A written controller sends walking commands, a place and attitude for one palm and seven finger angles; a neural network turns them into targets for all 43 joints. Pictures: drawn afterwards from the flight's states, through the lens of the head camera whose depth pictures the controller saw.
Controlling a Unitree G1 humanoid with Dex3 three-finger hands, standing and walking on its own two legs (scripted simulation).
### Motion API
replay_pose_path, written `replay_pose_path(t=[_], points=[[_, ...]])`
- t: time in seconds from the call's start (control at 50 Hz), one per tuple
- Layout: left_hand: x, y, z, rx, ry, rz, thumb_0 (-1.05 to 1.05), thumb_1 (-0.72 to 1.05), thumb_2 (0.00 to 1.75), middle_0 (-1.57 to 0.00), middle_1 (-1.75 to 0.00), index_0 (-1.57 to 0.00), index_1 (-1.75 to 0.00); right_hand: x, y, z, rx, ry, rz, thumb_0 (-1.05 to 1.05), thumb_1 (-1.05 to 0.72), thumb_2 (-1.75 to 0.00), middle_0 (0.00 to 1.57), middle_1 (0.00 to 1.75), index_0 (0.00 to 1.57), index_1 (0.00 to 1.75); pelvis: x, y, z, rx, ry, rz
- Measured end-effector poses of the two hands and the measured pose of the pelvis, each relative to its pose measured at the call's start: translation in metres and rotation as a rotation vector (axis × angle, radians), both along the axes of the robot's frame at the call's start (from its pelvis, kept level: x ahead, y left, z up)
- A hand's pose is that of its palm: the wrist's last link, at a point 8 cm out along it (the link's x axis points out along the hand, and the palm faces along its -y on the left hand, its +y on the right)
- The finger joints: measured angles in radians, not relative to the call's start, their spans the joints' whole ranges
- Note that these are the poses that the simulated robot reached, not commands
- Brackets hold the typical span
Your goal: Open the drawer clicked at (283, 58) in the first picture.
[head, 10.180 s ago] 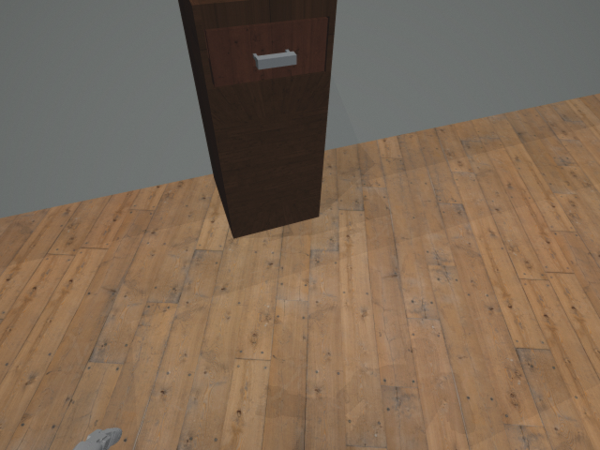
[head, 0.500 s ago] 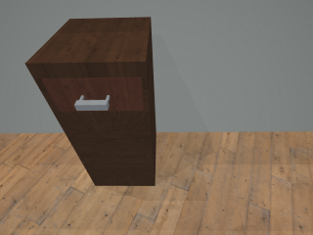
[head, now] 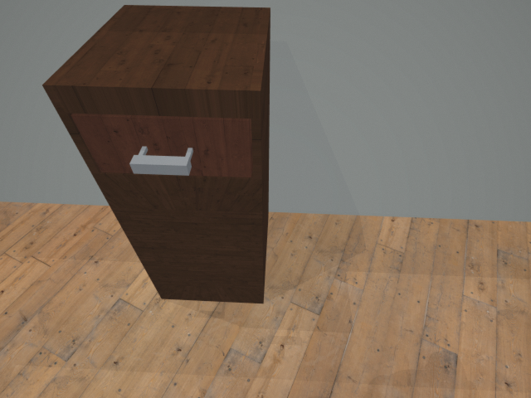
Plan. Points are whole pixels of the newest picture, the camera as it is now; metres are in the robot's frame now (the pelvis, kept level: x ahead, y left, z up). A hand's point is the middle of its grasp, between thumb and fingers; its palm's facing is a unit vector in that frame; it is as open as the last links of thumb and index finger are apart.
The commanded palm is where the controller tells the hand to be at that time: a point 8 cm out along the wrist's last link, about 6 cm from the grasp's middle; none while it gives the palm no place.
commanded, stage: come to a stop and stand still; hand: left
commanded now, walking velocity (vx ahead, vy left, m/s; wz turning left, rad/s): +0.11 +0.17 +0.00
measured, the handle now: (164, 158) +0.56 +0.26 +0.02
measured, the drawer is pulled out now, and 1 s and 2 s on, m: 0.00 0.00 0.00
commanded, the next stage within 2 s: look again from close up in 1.22 s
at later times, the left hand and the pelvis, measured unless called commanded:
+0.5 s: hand out of the picture +0.10 +0.18 -0.16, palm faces +0.04 -0.97 -0.24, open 7.4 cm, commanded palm none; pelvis +0.04 +0.00 +0.00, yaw +1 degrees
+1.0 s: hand out of the picture -0.01 +0.14 -0.17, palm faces +0.06 -0.98 -0.19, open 7.3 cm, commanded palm none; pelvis +0.00 -0.03 +0.01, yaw +1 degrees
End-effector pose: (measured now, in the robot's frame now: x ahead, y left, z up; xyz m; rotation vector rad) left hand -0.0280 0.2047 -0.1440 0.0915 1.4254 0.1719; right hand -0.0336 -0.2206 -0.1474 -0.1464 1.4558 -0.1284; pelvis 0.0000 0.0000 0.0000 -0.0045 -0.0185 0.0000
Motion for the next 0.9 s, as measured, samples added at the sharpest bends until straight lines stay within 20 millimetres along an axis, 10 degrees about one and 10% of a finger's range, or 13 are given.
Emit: replay_pose_path(t=[0.14, 0.34, 0.48, 0.68, 0.9], points=[[0.008, 0.02, -0.007, -0.003, 0.034, 0.007, 0.0, 0.9, 0.9, -0.2, -0.3, -0.2, -0.3, 0.009, 0.012, 0.006, -0.027, -0.009, -0.01, 0.01, -0.91, -0.9, 0.2, 0.29, 0.2, 0.3, 0.014, 0.014, -0.002, 0.011, 0.011, -0.01], [0.092, 0.038, 0.008, 0.087, -0.111, -0.036, 0.01, 0.92, 0.9, -0.2, -0.3, -0.19, -0.3, 0.013, 0.039, -0.005, 0.057, 0.046, -0.043, 0.01, -0.91, -0.9, 0.2, 0.29, 0.2, 0.3, 0.037, 0.01, -0.002, 0.029, 0.001, 0.006], [0.115, 0.026, 0.012, 0.087, -0.162, -0.055, 0.0, 0.91, 0.9, -0.2, -0.3, -0.19, -0.3, 0.044, 0.03, -0.01, 0.061, -0.013, -0.054, 0.01, -0.91, -0.9, 0.2, 0.29, 0.2, 0.3, 0.038, 0.004, -0.001, 0.019, 0.014, 0.02], [0.098, 0.01, 0.013, 0.075, -0.179, -0.038, -0.01, 0.94, 0.9, -0.2, -0.3, -0.2, -0.3, 0.055, -0.003, -0.002, 0.006, -0.082, -0.017, 0.02, -0.92, -0.9, 0.2, 0.29, 0.2, 0.3, 0.019, -0.01, 0.002, 0.027, -0.003, 0.008], [0.039, -0.002, 0.012, 0.058, -0.092, -0.025, 0.0, 0.93, 0.9, -0.2, -0.3, -0.2, -0.3, 0.019, -0.015, 0.004, 0.019, -0.044, 0.0, 0.01, -0.91, -0.9, 0.2, 0.29, 0.2, 0.3, 0.002, -0.025, 0.007, 0.018, -0.013, 0.015]])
